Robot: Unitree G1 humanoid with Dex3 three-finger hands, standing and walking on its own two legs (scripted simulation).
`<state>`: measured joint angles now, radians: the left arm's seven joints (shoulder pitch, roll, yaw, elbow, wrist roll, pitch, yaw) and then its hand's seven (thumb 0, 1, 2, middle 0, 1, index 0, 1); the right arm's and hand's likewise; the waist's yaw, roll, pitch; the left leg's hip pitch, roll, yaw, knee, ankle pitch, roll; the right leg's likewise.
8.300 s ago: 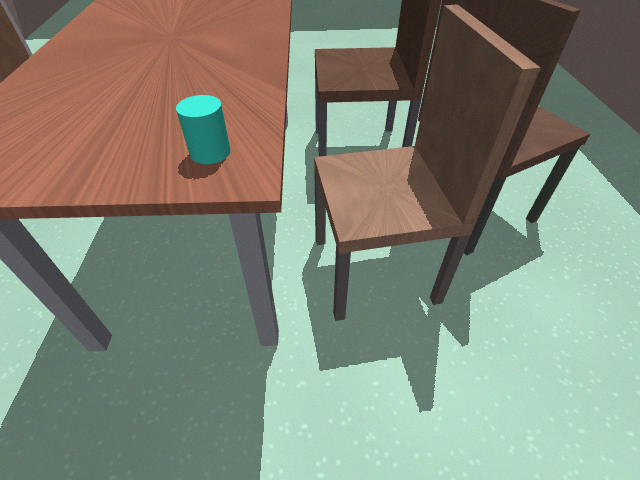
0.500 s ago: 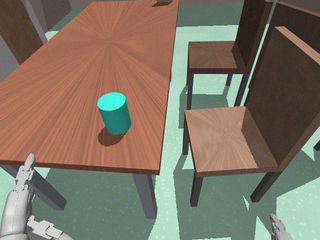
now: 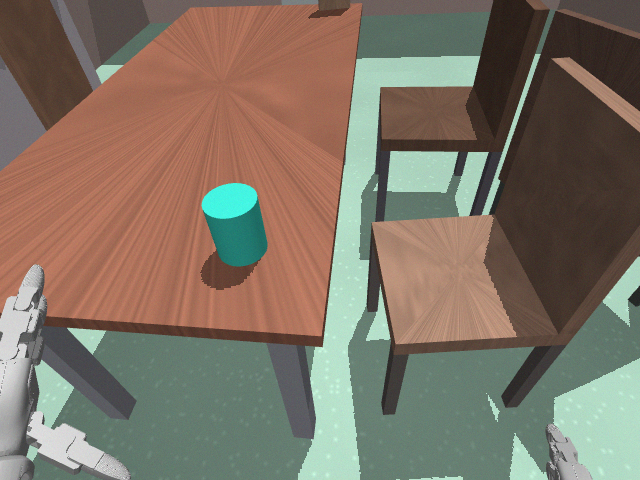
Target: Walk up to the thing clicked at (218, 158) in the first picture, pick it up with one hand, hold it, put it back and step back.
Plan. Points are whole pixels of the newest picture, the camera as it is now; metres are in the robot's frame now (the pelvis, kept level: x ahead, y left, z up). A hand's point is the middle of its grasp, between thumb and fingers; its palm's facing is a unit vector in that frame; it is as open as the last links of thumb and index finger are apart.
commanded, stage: rise first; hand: left
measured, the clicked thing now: (236, 225) +0.50 +0.20 +0.04
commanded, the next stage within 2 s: go down in 0.34 s
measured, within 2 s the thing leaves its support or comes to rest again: neither
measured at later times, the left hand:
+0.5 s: hand (63, 368) +0.19 +0.26 +0.15, palm faces +0.38 -0.81 -0.45, open 17.6 cm
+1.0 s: hand (55, 274) +0.29 +0.32 +0.16, palm faces +0.26 -0.95 -0.20, open 17.5 cm
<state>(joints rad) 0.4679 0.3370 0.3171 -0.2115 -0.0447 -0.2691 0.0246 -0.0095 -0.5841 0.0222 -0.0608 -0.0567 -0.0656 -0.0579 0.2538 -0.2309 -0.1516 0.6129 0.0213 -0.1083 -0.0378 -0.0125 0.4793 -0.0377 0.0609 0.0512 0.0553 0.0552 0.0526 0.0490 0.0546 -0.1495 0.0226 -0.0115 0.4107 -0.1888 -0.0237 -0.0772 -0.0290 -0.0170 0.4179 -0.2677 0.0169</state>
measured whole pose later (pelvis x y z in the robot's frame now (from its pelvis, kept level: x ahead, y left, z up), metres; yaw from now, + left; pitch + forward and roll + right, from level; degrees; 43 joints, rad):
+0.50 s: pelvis +0.00 +0.00 +0.00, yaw +0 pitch -4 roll +0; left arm 0.45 0.35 0.37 -0.27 -0.05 -0.32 0.02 -0.01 -0.61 0.07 -0.06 -0.07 -0.06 -0.08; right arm 0.25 -0.22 -0.15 0.62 0.02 -0.13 -0.03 -0.01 0.47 -0.06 0.06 0.05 0.06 0.06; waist 0.06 0.05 0.05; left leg -0.16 0.02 -0.01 0.42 -0.19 -0.02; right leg -0.08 -0.03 -0.02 0.42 -0.27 0.02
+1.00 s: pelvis +0.01 +0.01 +0.00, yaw +0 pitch -1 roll +0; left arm -0.08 0.51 0.54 0.26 -0.25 -0.09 -0.33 -0.01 -0.55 0.10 -0.03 -0.06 -0.03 -0.06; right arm 0.21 -0.22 -0.05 0.66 0.04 -0.11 -0.09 -0.01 0.50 -0.05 0.06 0.05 0.06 0.06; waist 0.01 0.02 -0.02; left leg -0.24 0.02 -0.01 0.47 -0.22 -0.02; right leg -0.16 -0.03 -0.02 0.46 -0.29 0.02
